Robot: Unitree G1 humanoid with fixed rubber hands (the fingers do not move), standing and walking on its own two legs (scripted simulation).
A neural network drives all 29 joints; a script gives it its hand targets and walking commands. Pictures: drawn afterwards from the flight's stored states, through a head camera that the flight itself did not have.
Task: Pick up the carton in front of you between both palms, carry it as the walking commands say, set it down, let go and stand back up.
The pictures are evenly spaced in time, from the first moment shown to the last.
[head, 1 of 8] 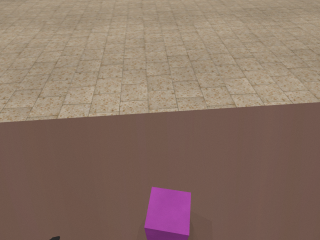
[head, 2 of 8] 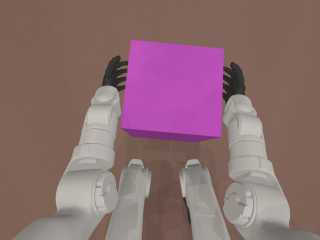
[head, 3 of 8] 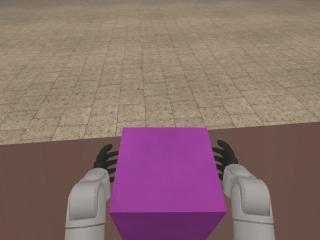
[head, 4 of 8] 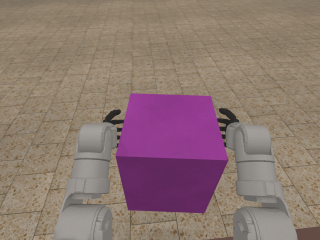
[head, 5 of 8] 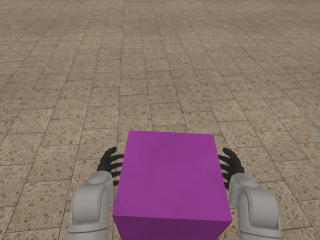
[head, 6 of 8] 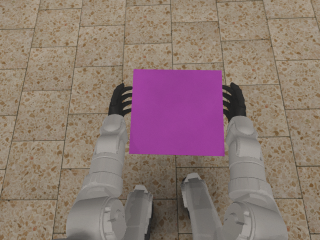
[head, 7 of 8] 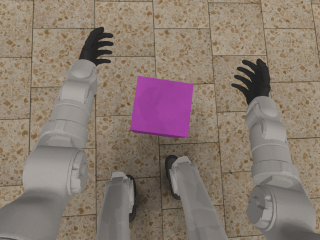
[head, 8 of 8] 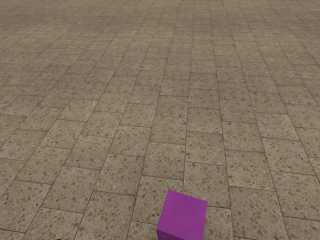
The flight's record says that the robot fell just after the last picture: no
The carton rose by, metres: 0.70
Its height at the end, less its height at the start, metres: -0.10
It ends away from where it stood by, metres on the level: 2.29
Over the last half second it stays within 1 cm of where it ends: yes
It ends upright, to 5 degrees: yes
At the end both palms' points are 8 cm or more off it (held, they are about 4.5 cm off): yes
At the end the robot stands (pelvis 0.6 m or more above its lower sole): yes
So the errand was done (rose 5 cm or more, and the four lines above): yes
